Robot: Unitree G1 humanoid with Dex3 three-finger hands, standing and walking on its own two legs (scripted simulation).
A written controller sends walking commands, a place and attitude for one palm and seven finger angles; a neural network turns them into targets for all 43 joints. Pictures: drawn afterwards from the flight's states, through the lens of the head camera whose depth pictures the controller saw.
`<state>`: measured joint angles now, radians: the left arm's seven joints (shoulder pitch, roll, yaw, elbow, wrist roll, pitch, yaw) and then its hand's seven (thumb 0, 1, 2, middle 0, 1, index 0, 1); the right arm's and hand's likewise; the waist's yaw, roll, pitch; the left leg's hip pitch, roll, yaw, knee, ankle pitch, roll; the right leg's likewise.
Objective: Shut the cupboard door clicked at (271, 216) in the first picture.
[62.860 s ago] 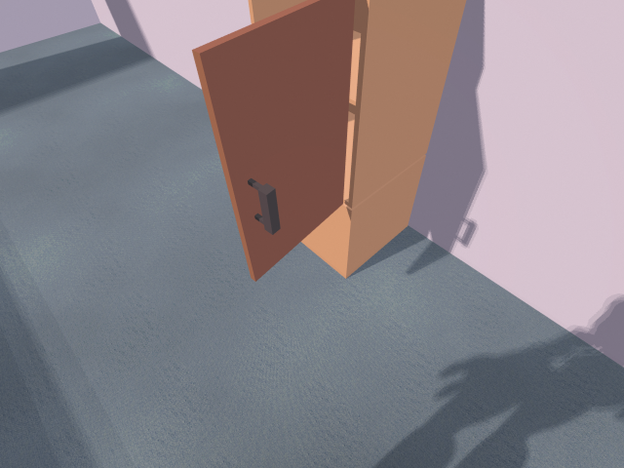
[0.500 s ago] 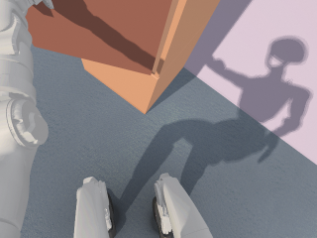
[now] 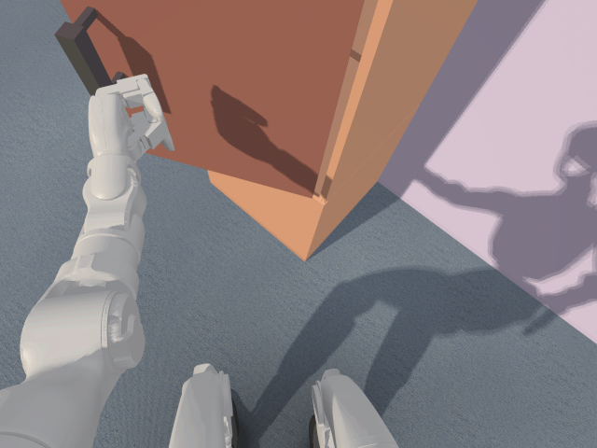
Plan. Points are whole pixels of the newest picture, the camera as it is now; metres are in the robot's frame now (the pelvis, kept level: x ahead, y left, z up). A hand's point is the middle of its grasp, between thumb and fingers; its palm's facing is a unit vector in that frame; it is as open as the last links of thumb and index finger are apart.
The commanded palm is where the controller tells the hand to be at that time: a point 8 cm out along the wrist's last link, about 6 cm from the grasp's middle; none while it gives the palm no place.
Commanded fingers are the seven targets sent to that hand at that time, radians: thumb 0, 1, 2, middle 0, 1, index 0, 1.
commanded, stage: pull the fist back off the door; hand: left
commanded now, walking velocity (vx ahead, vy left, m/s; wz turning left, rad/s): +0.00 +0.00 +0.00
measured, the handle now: (98, 59) +0.64 +0.22 +0.05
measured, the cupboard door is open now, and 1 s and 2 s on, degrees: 26 26 26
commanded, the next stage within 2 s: draw the hand back to the body in 0.24 s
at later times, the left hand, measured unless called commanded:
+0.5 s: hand (160, 148) +0.47 +0.13 +0.08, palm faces +0.08 -1.00 -0.03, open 3.1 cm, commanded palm +0.42 +0.18 +0.09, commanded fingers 0.00 0.90 0.90 -1.30 -1.50 -1.30 -1.50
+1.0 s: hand (30, 239) +0.32 +0.19 +0.17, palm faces +0.13 -0.97 -0.21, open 3.0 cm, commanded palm +0.29 +0.24 +0.19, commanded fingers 0.00 0.90 0.90 -0.94 -1.11 -0.94 -1.11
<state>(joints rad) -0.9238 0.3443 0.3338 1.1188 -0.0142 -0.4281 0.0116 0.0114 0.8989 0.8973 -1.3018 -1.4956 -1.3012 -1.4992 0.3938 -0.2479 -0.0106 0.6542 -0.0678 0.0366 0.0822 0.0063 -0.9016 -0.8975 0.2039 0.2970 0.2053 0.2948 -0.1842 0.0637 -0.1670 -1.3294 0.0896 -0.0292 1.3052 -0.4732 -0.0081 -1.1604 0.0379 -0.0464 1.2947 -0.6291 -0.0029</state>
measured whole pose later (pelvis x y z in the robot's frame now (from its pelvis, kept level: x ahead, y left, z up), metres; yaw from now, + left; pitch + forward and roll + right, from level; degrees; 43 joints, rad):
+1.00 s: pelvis +0.02 +0.00 +0.10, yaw +2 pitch +6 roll +0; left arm -0.03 0.27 0.09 0.27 -0.09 -0.19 0.00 0.01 0.90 0.90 -1.18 -1.36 -1.18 -1.36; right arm 0.23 -0.25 0.00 0.55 0.05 0.06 -0.08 0.01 -0.90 -0.90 0.20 0.30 0.20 0.29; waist -0.02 0.05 -0.10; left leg -0.57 0.05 0.03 0.78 -0.32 -0.01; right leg -0.43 0.00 -0.01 0.78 -0.46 0.00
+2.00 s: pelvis +0.05 -0.01 +0.13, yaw +2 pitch -3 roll +1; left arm 0.47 0.35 0.35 -0.35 -0.07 -0.09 0.09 0.01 0.89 0.90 -0.22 -0.30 -0.22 -0.30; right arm 0.19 -0.23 0.02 0.62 0.01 -0.09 -0.09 0.02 -0.90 -0.90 0.20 0.30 0.20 0.29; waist 0.06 0.07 -0.02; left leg -0.18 0.04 0.03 0.45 -0.22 -0.02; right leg -0.04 0.00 -0.01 0.43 -0.34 -0.01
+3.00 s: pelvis -0.09 +0.02 +0.11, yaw +6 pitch -2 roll -2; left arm 0.49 0.40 0.40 -0.48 -0.05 -0.26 0.17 0.01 0.89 0.90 -0.22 -0.30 -0.21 -0.30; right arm 0.22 -0.23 0.01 0.64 -0.01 -0.09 -0.09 0.02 -0.90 -0.90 0.21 0.30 0.21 0.30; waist 0.03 0.03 0.02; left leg -0.50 0.02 0.01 0.62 -0.25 0.02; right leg -0.34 0.00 -0.01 0.60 -0.24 0.03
